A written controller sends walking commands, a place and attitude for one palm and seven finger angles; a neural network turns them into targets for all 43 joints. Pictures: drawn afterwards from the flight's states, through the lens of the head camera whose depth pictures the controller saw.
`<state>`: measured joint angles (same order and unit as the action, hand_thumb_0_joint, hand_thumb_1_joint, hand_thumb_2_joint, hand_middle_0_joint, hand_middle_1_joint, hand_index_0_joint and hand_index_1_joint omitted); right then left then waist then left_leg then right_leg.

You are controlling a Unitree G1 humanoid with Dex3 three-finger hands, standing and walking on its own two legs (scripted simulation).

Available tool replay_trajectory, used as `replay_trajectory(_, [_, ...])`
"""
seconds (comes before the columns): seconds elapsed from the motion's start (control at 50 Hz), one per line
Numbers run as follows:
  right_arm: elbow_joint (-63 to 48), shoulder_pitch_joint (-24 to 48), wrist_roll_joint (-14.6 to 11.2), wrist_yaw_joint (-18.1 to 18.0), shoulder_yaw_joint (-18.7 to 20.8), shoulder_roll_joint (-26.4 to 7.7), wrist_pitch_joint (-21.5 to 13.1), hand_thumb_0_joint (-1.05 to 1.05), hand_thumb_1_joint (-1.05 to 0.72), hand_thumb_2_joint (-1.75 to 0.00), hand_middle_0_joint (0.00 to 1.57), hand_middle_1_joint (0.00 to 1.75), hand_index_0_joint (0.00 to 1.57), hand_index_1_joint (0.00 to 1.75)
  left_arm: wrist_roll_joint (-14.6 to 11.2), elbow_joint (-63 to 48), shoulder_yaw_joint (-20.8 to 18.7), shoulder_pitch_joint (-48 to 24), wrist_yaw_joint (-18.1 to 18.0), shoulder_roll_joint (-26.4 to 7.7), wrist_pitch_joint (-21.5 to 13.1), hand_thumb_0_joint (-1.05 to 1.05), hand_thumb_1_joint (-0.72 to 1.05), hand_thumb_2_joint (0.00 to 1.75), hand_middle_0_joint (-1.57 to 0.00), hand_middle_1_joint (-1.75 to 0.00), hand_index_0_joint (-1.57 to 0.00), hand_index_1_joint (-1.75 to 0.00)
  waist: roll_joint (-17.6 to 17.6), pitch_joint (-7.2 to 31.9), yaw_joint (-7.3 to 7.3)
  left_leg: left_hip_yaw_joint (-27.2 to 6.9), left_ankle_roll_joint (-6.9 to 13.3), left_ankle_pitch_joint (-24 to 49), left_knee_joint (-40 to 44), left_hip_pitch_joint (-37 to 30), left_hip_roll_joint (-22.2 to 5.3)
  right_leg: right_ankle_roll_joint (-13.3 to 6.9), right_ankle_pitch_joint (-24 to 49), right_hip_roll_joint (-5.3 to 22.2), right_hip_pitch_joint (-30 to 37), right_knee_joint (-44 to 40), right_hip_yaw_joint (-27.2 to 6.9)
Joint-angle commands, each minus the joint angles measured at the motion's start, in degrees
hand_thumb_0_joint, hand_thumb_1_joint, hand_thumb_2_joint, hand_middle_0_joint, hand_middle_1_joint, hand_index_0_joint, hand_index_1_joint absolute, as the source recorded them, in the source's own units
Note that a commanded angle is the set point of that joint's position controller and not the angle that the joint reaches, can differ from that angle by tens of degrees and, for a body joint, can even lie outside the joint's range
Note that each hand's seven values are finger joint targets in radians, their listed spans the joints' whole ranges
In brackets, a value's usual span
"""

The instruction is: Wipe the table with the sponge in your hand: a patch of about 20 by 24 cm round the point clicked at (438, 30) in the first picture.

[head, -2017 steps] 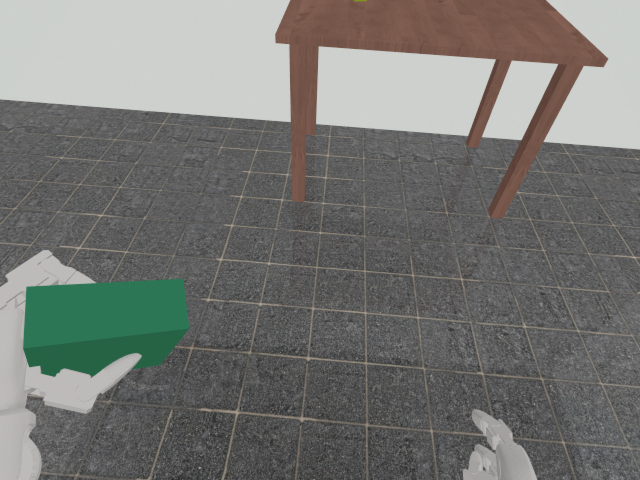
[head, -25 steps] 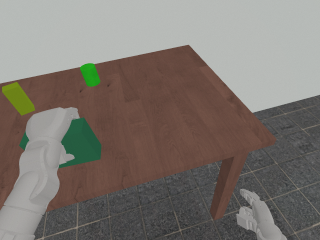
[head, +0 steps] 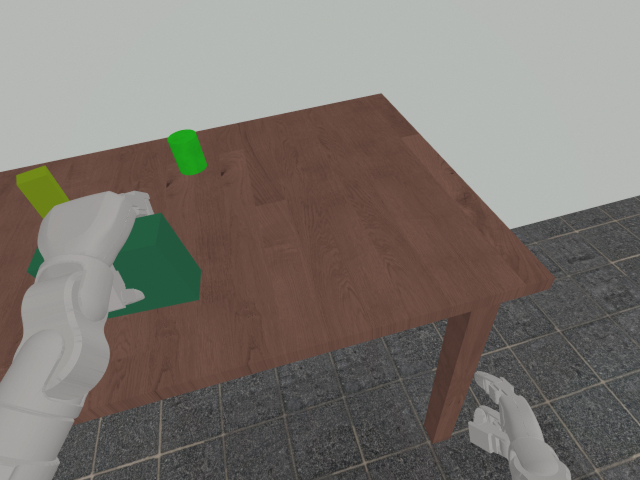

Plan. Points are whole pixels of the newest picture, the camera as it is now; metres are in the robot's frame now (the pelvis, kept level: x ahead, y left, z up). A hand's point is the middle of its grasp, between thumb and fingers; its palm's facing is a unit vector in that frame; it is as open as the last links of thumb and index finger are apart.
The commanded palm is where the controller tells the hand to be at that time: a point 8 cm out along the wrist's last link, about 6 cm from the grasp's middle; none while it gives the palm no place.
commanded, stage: lift the sponge slowly off the table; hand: left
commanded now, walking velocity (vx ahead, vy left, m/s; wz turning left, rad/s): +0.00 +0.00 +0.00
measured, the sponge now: (132, 279) +0.28 +0.29 +0.14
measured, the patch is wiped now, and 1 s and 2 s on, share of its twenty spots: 1.00 1.00 1.00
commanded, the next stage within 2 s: bring the sponge back beside the body in 0.04 s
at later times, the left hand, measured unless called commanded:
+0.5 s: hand (101, 284) +0.25 +0.29 +0.17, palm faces +0.12 -0.07 -0.99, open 9.3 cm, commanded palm +0.21 +0.29 +0.24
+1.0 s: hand (90, 316) +0.22 +0.29 +0.15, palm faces +0.12 -0.10 -0.99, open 9.3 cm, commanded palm +0.17 +0.29 +0.23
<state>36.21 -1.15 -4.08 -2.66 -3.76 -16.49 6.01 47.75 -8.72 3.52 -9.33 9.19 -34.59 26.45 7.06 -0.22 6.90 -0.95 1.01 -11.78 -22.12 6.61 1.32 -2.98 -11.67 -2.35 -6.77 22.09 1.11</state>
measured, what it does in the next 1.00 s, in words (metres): stands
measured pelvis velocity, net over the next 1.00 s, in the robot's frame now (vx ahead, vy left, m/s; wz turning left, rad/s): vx -0.01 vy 0.00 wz -0.01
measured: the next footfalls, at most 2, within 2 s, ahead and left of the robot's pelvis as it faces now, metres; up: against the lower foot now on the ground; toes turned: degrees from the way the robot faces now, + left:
none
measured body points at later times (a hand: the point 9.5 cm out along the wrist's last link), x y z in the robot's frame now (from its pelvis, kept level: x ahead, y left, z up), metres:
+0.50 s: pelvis -0.01 +0.00 +0.00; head -0.03 -0.04 +0.45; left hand +0.24 +0.29 +0.22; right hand +0.23 -0.20 -0.08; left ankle +0.01 +0.11 -0.74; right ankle +0.01 -0.09 -0.74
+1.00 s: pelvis -0.01 +0.00 +0.00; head -0.04 -0.04 +0.44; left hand +0.20 +0.29 +0.21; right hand +0.24 -0.19 -0.07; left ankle +0.01 +0.11 -0.74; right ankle +0.01 -0.09 -0.74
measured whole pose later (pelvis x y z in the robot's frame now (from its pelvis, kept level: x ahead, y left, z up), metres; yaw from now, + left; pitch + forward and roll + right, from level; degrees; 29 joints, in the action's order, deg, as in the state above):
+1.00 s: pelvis -0.01 +0.00 +0.00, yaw -1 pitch -5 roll +0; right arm 35.4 -1.0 -3.2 -2.5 -3.8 -16.3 5.4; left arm 45.6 -19.3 0.2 6.1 7.0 -34.5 26.3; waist 7.0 -0.6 8.0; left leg -0.2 1.3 -12.1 -24.2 6.8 1.1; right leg -2.6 -11.3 -2.6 -6.8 23.4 0.3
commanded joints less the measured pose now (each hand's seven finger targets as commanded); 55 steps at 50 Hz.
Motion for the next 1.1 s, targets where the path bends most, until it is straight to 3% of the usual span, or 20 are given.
replay_trajectory(0.0, [-9.93,12.74,0.16,0.12,2.17,-5.47,-2.61,0.00,-0.90,-0.90,0.20,0.30,0.20,0.30,1.92,-7.93,-10.31,-18.19,-2.85,-15.70,1.15,0.00,0.10,1.30,-1.20,-1.60,-1.20,-1.60,-4.11,12.24,0.23,-2.05,1.78,11.68,2.44,0.64,0.72,-1.65,9.85,1.02,5.71,-2.76,-4.89])
replay_trajectory(0.04, [-10.79,14.76,-0.13,0.14,1.94,-5.55,-2.70,0.00,-0.90,-0.90,0.20,0.30,0.20,0.30,1.88,-10.28,-11.91,-18.52,-2.66,-17.55,1.47,0.00,0.10,1.30,-1.20,-1.60,-1.20,-1.60,-2.87,13.71,0.53,-2.58,1.79,11.19,2.34,0.51,0.85,-2.28,9.02,0.55,6.05,-2.48,-6.89])
replay_trajectory(0.18, [-10.43,12.92,0.00,-0.14,1.84,-5.35,-3.08,0.00,-0.90,-0.90,0.20,0.30,0.20,0.30,2.15,-8.58,-9.89,-18.19,-1.37,-16.06,0.75,0.00,0.10,1.30,-1.20,-1.60,-1.20,-1.60,-3.20,12.94,-0.29,-2.38,1.97,10.44,1.86,0.73,0.80,-1.62,7.96,1.13,5.21,-2.49,-4.86])
replay_trajectory(0.24, [-11.59,14.32,0.11,-0.09,1.94,-5.19,-3.43,0.00,-0.90,-0.90,0.20,0.30,0.20,0.30,1.37,-14.06,-12.99,-15.01,-1.43,-18.29,-1.18,0.00,0.10,1.30,-1.20,-1.60,-1.20,-1.60,-2.05,14.32,0.54,-2.96,2.13,10.61,1.35,0.11,0.80,-2.16,8.42,0.78,6.09,-2.15,-7.07])
replay_trajectory(0.26, [-11.45,12.76,0.46,-0.16,1.77,-4.72,-3.62,0.00,-0.90,-0.90,0.20,0.30,0.20,0.30,1.42,-13.94,-11.86,-14.56,-1.71,-16.85,-1.46,0.00,0.10,1.30,-1.20,-1.60,-1.20,-1.60,-3.41,14.56,0.55,-2.32,2.12,11.21,0.94,0.43,0.84,-1.67,8.72,1.53,6.60,-1.63,-5.30])
replay_trajectory(0.34, [-11.40,14.17,0.29,-0.31,2.06,-5.11,-3.69,0.00,-0.90,-0.90,0.20,0.30,0.20,0.30,1.01,-14.90,-14.01,-14.67,-3.28,-18.48,-2.35,0.00,0.10,1.30,-1.20,-1.60,-1.20,-1.60,-0.97,11.67,0.53,-3.01,1.78,8.43,1.68,0.56,0.75,-2.35,4.80,0.61,4.45,-3.03,-7.69])
replay_trajectory(0.36, [-10.76,12.28,0.66,-0.42,2.14,-4.99,-3.77,0.00,-0.90,-0.90,0.20,0.30,0.20,0.30,1.32,-12.95,-13.69,-14.26,-3.85,-17.91,-2.14,0.00,0.10,1.30,-1.20,-1.60,-1.20,-1.60,-3.12,11.69,0.60,-2.43,1.70,8.56,1.48,1.09,0.66,-1.93,4.71,1.26,4.77,-2.63,-6.06])
replay_trajectory(0.44, [-11.52,14.90,0.20,-0.23,2.20,-4.80,-4.17,0.00,-0.90,-0.90,0.20,0.30,0.20,0.30,0.64,-16.71,-12.65,-13.01,-4.43,-16.28,-2.16,0.00,0.10,1.30,-1.20,-1.60,-1.20,-1.60,0.57,11.91,0.69,-3.10,1.62,8.04,2.18,0.06,0.82,-2.43,3.76,0.53,4.57,-3.20,-7.53])
replay_trajectory(0.48, [-10.15,12.76,0.43,-0.20,2.37,-5.06,-4.08,0.00,-0.90,-0.90,0.20,0.30,0.20,0.30,1.02,-13.45,-11.40,-12.06,-4.70,-14.90,-1.50,0.00,0.10,1.30,-1.20,-1.60,-1.20,-1.60,-2.29,10.68,0.17,-2.88,1.47,8.20,2.55,0.66,0.50,-1.83,4.05,0.69,4.08,-3.22,-5.23])
replay_trajectory(0.54, [-11.46,15.26,0.28,-0.11,2.26,-4.87,-4.40,0.00,-0.90,-0.90,0.20,0.30,0.20,0.30,0.61,-18.21,-12.43,-9.46,-4.52,-15.53,-1.41,0.00,0.10,1.30,-1.20,-1.60,-1.20,-1.60,-1.16,12.03,0.94,-3.43,1.77,8.32,2.65,0.00,0.57,-2.33,4.17,0.27,4.90,-2.88,-7.02])
replay_trajectory(0.58, [-10.37,13.07,0.53,-0.15,2.25,-4.94,-4.16,0.00,-0.90,-0.90,0.20,0.30,0.20,0.30,0.42,-14.49,-11.86,-7.39,-4.58,-14.46,-0.95,0.00,0.10,1.30,-1.20,-1.60,-1.20,-1.60,-4.63,9.35,0.40,-2.98,1.61,7.02,2.87,1.21,0.30,-1.57,2.79,0.64,3.63,-3.44,-5.29])
replay_trajectory(0.64, [-11.43,15.34,0.53,-0.40,2.12,-4.93,-4.26,0.00,-0.90,-0.90,0.20,0.30,0.20,0.30,0.88,-18.50,-12.79,-8.75,-4.63,-15.78,-1.05,0.00,0.10,1.30,-1.20,-1.60,-1.20,-1.60,-2.33,10.54,0.90,-3.20,1.74,6.11,2.85,0.51,0.36,-2.23,1.52,0.23,3.70,-3.49,-7.48])
replay_trajectory(0.72, [-10.82,13.45,0.87,-0.10,2.25,-4.93,-3.58,0.00,-0.90,-0.90,0.20,0.30,0.20,0.30,0.35,-17.39,-13.13,-5.14,-4.95,-15.44,-0.86,0.00,0.10,1.30,-1.20,-1.60,-1.20,-1.60,-3.95,10.14,1.10,-2.73,1.69,7.72,2.27,1.04,0.46,-1.66,3.86,0.79,4.28,-3.12,-6.06])
replay_trajectory(0.74, [-11.47,15.41,0.67,-0.10,2.04,-4.96,-3.96,0.00,-0.90,-0.90,0.20,0.30,0.20,0.30,0.60,-18.80,-14.33,-4.49,-4.94,-16.54,-0.60,0.00,0.10,1.30,-1.20,-1.60,-1.20,-1.60,-2.45,10.67,1.35,-3.13,1.66,7.25,2.26,0.64,0.42,-2.25,2.77,0.20,4.16,-3.25,-8.21])
replay_trajectory(0.78, [-10.82,13.49,0.86,0.08,2.06,-4.78,-3.83,0.00,-0.90,-0.90,0.20,0.30,0.20,0.30,0.49,-17.32,-13.50,-3.32,-5.16,-15.28,-0.46,0.00,0.10,1.30,-1.20,-1.60,-1.20,-1.60,-3.34,9.78,0.97,-2.76,1.54,8.40,2.00,1.21,0.36,-1.81,4.12,0.54,4.07,-2.86,-6.16])
replay_trajectory(0.92, [-11.38,13.66,1.13,0.03,2.32,-4.81,-3.91,0.00,-0.90,-0.90,0.20,0.30,0.20,0.30,-0.02,-22.55,-13.10,0.89,-5.16,-14.55,-1.10,0.00,0.10,1.30,-1.20,-1.60,-1.20,-1.60,-1.40,10.23,1.18,-2.62,1.84,8.62,1.45,0.28,0.34,-1.59,4.76,0.83,4.05,-2.76,-6.04])
replay_trajectory(0.94, [-12.17,15.49,0.93,-0.06,2.22,-4.71,-4.37,0.00,-0.90,-0.90,0.20,0.30,0.20,0.30,-0.06,-24.71,-14.49,1.59,-5.22,-15.51,-1.11,0.00,0.10,1.30,-1.20,-1.60,-1.20,-1.60,-1.52,10.69,1.34,-3.22,1.86,8.07,1.24,-0.06,0.29,-2.16,3.89,0.19,4.17,-2.75,-8.31])
replay_trajectory(1.0, [-11.27,13.10,1.23,0.05,2.48,-4.83,-4.05,0.00,-0.90,-0.90,0.20,0.30,0.20,0.30,-0.14,-23.64,-14.16,4.24,-5.66,-14.62,-1.39,0.00,0.10,1.30,-1.20,-1.60,-1.20,-1.60,-2.99,9.60,1.20,-2.70,1.80,8.99,1.07,0.34,0.23,-1.55,4.98,0.65,3.94,-2.72,-6.41])
replay_trajectory(1.04, [-12.34,15.51,0.88,0.06,2.31,-4.65,-4.48,0.00,-0.90,-0.90,0.20,0.30,0.20,0.30,-0.21,-28.00,-15.30,3.68,-6.05,-15.72,-1.50,0.00,0.10,1.30,-1.20,-1.60,-1.20,-1.60,-0.10,9.82,1.44,-3.44,1.79,8.50,1.19,-0.19,0.25,-2.26,4.03,-0.14,3.83,-2.63,-8.41])
replay_trajectory(1.08, [-11.45,12.80,1.23,-0.02,2.39,-4.56,-4.33,0.00,-0.90,-0.90,0.20,0.30,0.20,0.30,-0.47,-24.00,-14.34,6.45,-6.49,-13.94,-1.33,0.00,0.10,1.30,-1.20,-1.60,-1.20,-1.60,-2.90,8.03,1.10,-2.89,1.66,8.49,1.15,0.46,0.07,-1.61,3.58,0.46,3.10,-2.96,-6.38])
